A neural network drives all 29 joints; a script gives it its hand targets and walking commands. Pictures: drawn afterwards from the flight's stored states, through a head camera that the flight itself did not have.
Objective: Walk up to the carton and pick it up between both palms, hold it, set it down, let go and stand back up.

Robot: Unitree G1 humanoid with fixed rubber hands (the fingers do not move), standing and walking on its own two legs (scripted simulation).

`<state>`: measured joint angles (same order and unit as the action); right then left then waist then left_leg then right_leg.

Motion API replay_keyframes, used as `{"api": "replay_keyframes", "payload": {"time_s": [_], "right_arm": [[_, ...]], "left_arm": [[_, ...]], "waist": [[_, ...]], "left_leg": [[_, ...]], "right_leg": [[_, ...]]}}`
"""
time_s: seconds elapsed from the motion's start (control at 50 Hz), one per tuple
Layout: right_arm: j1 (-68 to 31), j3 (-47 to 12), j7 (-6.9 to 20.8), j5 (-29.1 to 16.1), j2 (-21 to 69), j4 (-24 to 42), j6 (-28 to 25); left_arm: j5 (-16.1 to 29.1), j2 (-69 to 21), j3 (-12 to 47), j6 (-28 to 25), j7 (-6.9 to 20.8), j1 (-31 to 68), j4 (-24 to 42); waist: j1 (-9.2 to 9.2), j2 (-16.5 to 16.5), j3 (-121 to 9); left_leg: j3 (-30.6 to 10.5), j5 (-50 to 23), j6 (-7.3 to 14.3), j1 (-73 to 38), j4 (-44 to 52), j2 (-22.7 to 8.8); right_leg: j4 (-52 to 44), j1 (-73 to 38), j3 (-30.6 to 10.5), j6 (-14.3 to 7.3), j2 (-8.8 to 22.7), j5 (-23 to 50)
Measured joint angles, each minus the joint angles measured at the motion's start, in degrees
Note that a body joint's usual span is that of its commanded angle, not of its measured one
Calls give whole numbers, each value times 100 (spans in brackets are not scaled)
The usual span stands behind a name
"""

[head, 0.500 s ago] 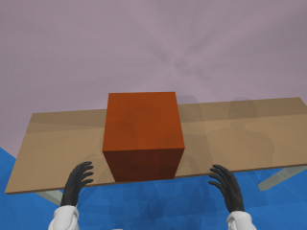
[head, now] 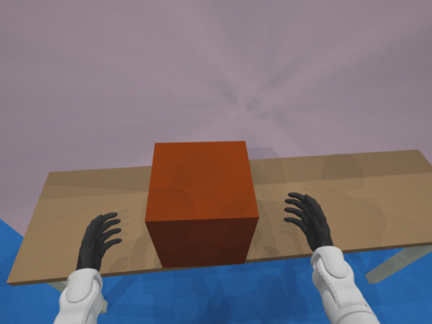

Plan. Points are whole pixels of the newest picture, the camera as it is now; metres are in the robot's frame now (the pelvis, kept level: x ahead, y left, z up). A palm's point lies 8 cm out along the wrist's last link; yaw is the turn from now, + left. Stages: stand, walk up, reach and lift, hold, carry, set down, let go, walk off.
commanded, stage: reach and lift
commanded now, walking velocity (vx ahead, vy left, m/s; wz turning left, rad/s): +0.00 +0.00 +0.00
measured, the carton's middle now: (202, 207) +0.39 +0.04 -0.08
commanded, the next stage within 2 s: none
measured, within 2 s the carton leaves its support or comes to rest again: neither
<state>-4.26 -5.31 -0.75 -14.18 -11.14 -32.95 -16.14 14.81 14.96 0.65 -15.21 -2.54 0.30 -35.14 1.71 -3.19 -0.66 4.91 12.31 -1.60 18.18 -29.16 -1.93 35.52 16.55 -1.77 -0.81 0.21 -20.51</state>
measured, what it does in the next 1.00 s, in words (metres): stands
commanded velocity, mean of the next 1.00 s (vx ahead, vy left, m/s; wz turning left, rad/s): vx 0.00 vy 0.00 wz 0.00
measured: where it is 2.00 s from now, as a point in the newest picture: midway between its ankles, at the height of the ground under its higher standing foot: outside the picture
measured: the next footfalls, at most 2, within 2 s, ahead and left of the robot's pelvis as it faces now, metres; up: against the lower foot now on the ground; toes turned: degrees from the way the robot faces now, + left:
none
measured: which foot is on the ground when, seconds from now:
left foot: down 0.00-1.00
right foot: down 0.00-1.00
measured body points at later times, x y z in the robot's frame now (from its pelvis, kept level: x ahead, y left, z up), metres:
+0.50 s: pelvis +0.00 +0.00 +0.01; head +0.02 +0.01 +0.46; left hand +0.32 +0.25 +0.04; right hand +0.36 -0.16 +0.07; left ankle +0.03 +0.14 -0.73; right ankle -0.02 -0.10 -0.73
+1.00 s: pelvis +0.01 +0.00 +0.01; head +0.06 +0.01 +0.46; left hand +0.40 +0.25 +0.10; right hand +0.43 -0.16 +0.10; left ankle +0.03 +0.14 -0.73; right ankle -0.02 -0.10 -0.73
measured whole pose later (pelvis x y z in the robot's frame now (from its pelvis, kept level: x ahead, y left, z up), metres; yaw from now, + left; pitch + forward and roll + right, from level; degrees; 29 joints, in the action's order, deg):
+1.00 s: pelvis +0.01 +0.00 +0.01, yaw +0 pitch +6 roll +2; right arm -34.0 -5.3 -5.9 -20.4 -16.4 -33.0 8.4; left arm 16.0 19.9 -5.0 16.6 -0.8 28.7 -25.5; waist 2.4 -3.2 -0.7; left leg 5.0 8.9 -1.6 18.2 -21.7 -1.9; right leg 27.8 16.5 -1.8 -0.8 0.0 -16.8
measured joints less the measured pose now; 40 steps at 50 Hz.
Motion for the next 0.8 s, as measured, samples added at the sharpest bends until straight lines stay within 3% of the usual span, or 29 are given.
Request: {"api": "replay_keyframes", "payload": {"time_s": [0.38,0.66,0.8], "right_arm": [[-1108,1,-373,-412,-218,548,1275],[-2196,0,-401,-460,-370,542,2222],[-2716,1,-402,-521,-475,194,2455]], "left_arm": [[0,183,-279,1787,60,1014,847],[152,482,-292,2741,33,2163,967],[152,496,-292,3082,31,2697,967]], "waist": [[20,0,-8],[27,0,-8],[28,0,-8]], "left_leg": [[2,-156,-1,1,257,0],[5,-323,14,0,509,0],[6,-336,14,1,602,0]], "right_leg": [[-269,1,0,0,-8,171],[-530,0,0,0,-15,348],[-626,0,1,0,-18,363]]}}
